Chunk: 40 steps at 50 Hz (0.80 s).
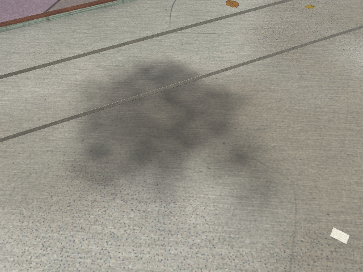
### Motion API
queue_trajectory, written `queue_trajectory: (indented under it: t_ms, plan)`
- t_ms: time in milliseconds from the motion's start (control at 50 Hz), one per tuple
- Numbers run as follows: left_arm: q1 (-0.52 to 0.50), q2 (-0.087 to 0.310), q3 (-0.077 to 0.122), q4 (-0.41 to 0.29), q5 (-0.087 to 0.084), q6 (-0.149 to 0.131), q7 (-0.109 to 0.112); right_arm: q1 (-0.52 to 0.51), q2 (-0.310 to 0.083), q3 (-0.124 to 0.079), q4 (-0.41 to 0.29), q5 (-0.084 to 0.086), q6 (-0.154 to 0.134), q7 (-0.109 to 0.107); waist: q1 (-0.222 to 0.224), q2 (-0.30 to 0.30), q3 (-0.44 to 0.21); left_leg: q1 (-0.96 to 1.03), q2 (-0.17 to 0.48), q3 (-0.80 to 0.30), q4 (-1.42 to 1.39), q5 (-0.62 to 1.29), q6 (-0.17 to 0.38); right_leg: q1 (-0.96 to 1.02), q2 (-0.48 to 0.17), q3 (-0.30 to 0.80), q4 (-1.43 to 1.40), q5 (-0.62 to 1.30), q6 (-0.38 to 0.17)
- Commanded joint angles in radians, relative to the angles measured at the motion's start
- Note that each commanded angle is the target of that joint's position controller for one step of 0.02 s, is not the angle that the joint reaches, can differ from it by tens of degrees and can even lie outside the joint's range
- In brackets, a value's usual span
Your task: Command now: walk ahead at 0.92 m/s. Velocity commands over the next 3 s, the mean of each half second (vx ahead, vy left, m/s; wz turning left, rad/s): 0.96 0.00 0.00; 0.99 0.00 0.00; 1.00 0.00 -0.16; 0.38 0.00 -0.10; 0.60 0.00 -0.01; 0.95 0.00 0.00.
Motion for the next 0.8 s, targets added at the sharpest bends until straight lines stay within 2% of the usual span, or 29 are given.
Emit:
queue_trajectory:
  t_ms: [20,100,120,160,180,200,220,240,260,280,300,340,380,420,460,480,520,580,600,620,640,660,680,700,720,740,760,780,800]
  plan:
    - [0.021,0.124,0.017,-0.048,-0.006,-0.027,0.007,-0.200,-0.026,0.007,-0.107,0.013,-0.007,0.003,0.002,-0.078,0.204,-0.034,-0.020,0.060,-0.190,0.078,-0.004,-0.109,-0.227,0.153,-0.233,0.140,-0.110]
    - [0.052,0.148,0.016,-0.028,-0.006,-0.032,0.019,-0.273,-0.029,0.016,-0.149,0.018,-0.012,0.001,0.003,-0.095,0.202,0.058,-0.055,0.105,-0.371,0.052,0.052,0.062,-0.264,0.079,-0.226,0.508,-0.110]
    - [0.042,0.157,0.015,-0.025,-0.003,-0.031,0.019,-0.257,-0.035,0.015,-0.152,0.020,-0.014,-0.005,-0.014,-0.101,0.176,0.118,-0.090,0.130,-0.399,0.007,0.074,0.102,-0.264,0.047,-0.168,0.740,-0.102]
    - [0.046,0.203,0.024,-0.012,0.009,-0.021,0.029,-0.132,-0.072,0.001,-0.134,0.021,-0.019,-0.024,-0.084,-0.165,0.069,0.301,-0.169,0.152,-0.400,-0.109,0.113,0.166,-0.291,0.027,0.057,1.217,-0.087]
    - [0.034,0.233,0.032,-0.009,0.020,-0.008,0.038,0.049,-0.116,-0.016,-0.087,0.023,-0.021,-0.037,-0.164,-0.189,-0.029,0.475,-0.200,0.142,-0.398,-0.183,0.133,0.158,-0.300,0.019,0.268,1.315,-0.080]
    - [-0.011,0.250,0.038,-0.019,0.019,0.003,0.041,0.279,-0.156,-0.037,-0.017,0.020,-0.025,-0.050,-0.273,-0.175,-0.131,0.743,-0.174,0.108,-0.458,-0.176,0.155,0.035,-0.273,-0.007,0.550,1.199,-0.069]
    - [0.018,0.157,0.019,-0.052,0.000,0.003,0.025,0.421,-0.239,-0.063,0.008,-0.016,-0.030,-0.066,-0.272,-0.051,-0.259,1.074,0.052,-0.174,-0.460,-0.528,0.209,-0.298,-0.199,-0.009,0.914,0.763,-0.063]
    - [0.057,0.064,0.002,-0.078,-0.036,-0.020,0.002,0.434,-0.266,-0.077,0.018,-0.012,-0.028,-0.053,-0.192,0.206,-0.389,1.248,0.281,-0.779,-0.652,-0.866,0.291,-0.618,-0.003,0.089,1.238,-0.115,-0.037]
    - [-0.063,0.171,0.026,-0.110,-0.036,-0.029,0.009,0.357,-0.225,-0.071,0.022,-0.004,-0.027,-0.044,-0.186,0.098,-0.255,1.169,0.238,-0.791,-0.737,-0.815,0.265,-0.762,-0.047,0.167,1.288,-0.063,-0.076]
    - [-0.170,0.171,0.025,-0.145,-0.033,-0.035,0.013,0.287,-0.167,-0.058,0.026,0.001,-0.039,-0.044,-0.168,0.019,-0.107,1.016,0.219,-0.609,-0.737,-0.633,0.247,-0.799,-0.103,0.149,1.251,0.019,-0.083]
    - [-0.197,0.148,0.018,-0.151,-0.024,-0.034,0.009,0.254,-0.110,-0.045,0.037,0.000,-0.050,-0.044,-0.130,-0.063,-0.025,0.858,0.187,-0.500,-0.765,-0.498,0.226,-0.755,-0.141,0.148,1.178,0.044,-0.084]
    - [-0.180,0.094,0.009,-0.163,0.015,-0.003,-0.011,0.243,-0.042,-0.018,0.071,0.004,-0.065,-0.053,-0.038,-0.031,0.038,0.653,0.116,-0.363,-0.806,-0.430,0.183,-0.663,-0.177,0.157,1.093,0.049,-0.059]
    - [-0.235,0.071,0.000,-0.195,0.027,0.024,-0.028,0.277,-0.044,-0.011,0.093,0.028,-0.082,-0.058,-0.014,-0.013,0.112,0.575,0.089,-0.293,-0.868,-0.407,0.179,-0.711,-0.210,0.135,1.029,0.043,-0.025]
    - [-0.360,0.087,-0.008,-0.252,0.033,0.033,-0.035,0.312,-0.073,-0.011,0.096,0.032,-0.092,-0.056,-0.025,-0.018,0.177,0.533,0.057,-0.211,-0.929,-0.309,0.180,-0.786,-0.226,0.081,0.923,0.126,0.001]
    - [-0.479,0.099,-0.016,-0.305,0.029,0.026,-0.040,0.328,-0.073,-0.007,0.092,0.035,-0.100,-0.048,-0.040,-0.025,0.223,0.477,0.002,-0.111,-0.961,-0.136,0.170,-0.738,-0.218,0.033,0.700,0.265,0.012]
    - [-0.517,0.095,-0.023,-0.319,0.022,0.021,-0.046,0.337,-0.072,-0.005,0.091,0.042,-0.105,-0.046,-0.047,-0.034,0.227,0.442,-0.022,-0.065,-0.978,-0.039,0.155,-0.646,-0.199,0.001,0.577,0.353,0.008]
    - [-0.580,0.086,-0.033,-0.340,0.006,0.018,-0.052,0.403,-0.109,-0.008,0.109,0.058,-0.114,-0.050,-0.075,-0.022,0.223,0.486,0.011,-0.049,-1.042,0.178,0.142,-0.525,-0.156,-0.052,0.446,0.480,-0.017]
    - [-0.594,0.137,-0.022,-0.351,0.005,0.017,-0.035,0.445,-0.157,-0.010,0.122,0.048,-0.105,-0.058,-0.073,-0.001,0.162,0.788,0.041,0.001,-0.946,0.650,0.108,-0.518,-0.081,-0.092,0.338,0.445,-0.053]
    - [-0.560,0.157,-0.015,-0.345,0.008,0.018,-0.026,0.452,-0.182,-0.014,0.124,0.036,-0.096,-0.065,-0.050,0.037,0.107,0.872,0.057,0.009,-0.846,0.857,0.097,-0.481,-0.040,-0.102,0.336,0.362,-0.064]
    - [-0.467,0.187,-0.003,-0.325,0.008,0.018,-0.017,0.451,-0.208,-0.020,0.127,0.018,-0.081,-0.074,0.003,0.073,0.033,0.919,0.076,0.012,-0.692,0.990,0.088,-0.388,-0.008,-0.090,0.338,0.281,-0.080]
    - [-0.293,0.225,0.015,-0.275,0.006,0.020,-0.002,0.437,-0.229,-0.027,0.128,0.004,-0.064,-0.086,0.084,0.096,-0.060,0.904,0.089,0.014,-0.474,1.026,0.084,-0.219,0.014,-0.073,0.347,0.199,-0.096]
    - [-0.089,0.263,0.036,-0.211,0.013,0.024,0.015,0.397,-0.233,-0.031,0.120,-0.001,-0.050,-0.091,0.186,0.087,-0.140,0.803,0.064,0.035,-0.189,0.895,0.078,-0.010,-0.018,-0.050,0.311,0.156,-0.117]
    - [0.071,0.349,0.062,-0.182,0.032,0.028,0.032,0.396,-0.142,-0.015,0.092,-0.005,-0.052,-0.084,0.207,-0.029,-0.246,0.570,-0.021,0.032,0.216,0.386,0.087,0.220,-0.233,0.181,0.372,-0.105,-0.144]
    - [0.004,0.391,0.075,-0.183,0.043,0.026,0.016,0.541,-0.011,0.011,0.053,0.070,-0.076,-0.056,0.040,-0.376,-0.380,0.166,-0.209,-0.079,0.573,-0.436,0.047,0.454,-0.476,0.838,0.142,-0.341,-0.288]
    - [-0.099,0.315,0.073,-0.197,0.026,0.027,0.000,0.427,-0.111,-0.003,0.038,0.063,-0.082,-0.068,0.054,-0.182,-0.277,0.041,-0.128,-0.136,0.588,-0.352,0.082,0.382,-0.421,0.840,0.050,-0.359,-0.261]
    - [-0.162,0.244,0.057,-0.190,0.020,0.014,-0.003,0.302,-0.124,-0.005,0.008,0.057,-0.085,-0.068,0.042,-0.073,-0.118,0.011,-0.079,-0.121,0.525,-0.260,0.084,0.217,-0.390,0.648,0.048,-0.219,-0.234]
    - [-0.181,0.191,0.045,-0.170,0.027,0.005,-0.005,0.268,-0.100,0.002,-0.003,0.046,-0.084,-0.065,0.006,0.023,-0.033,0.050,-0.045,-0.119,0.455,-0.239,0.083,0.061,-0.357,0.533,0.025,-0.098,-0.213]
    - [-0.191,0.154,0.031,-0.154,0.027,-0.002,0.000,0.238,-0.075,0.006,-0.016,0.025,-0.070,-0.055,-0.031,0.036,0.016,0.101,-0.018,-0.131,0.403,-0.232,0.080,-0.065,-0.298,0.431,0.005,-0.049,-0.173]
    - [-0.188,0.142,0.023,-0.135,0.023,-0.007,0.006,0.277,-0.047,0.014,-0.021,0.011,-0.051,-0.040,-0.076,-0.016,0.025,0.146,-0.006,-0.129,0.365,-0.234,0.066,-0.146,-0.288,0.381,-0.022,-0.058,-0.165]
Next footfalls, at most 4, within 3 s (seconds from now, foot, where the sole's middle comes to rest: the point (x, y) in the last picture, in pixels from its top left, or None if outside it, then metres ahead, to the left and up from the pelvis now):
0.20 left None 0.37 0.10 -0.78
0.66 right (220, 200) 0.83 -0.06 -0.78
1.12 left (182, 123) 1.29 0.12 -0.78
1.56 right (214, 67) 1.73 -0.04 -0.76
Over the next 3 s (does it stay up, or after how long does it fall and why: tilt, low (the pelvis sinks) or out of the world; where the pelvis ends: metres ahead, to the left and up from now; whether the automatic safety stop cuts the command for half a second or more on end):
stays up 2.24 -0.01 0.02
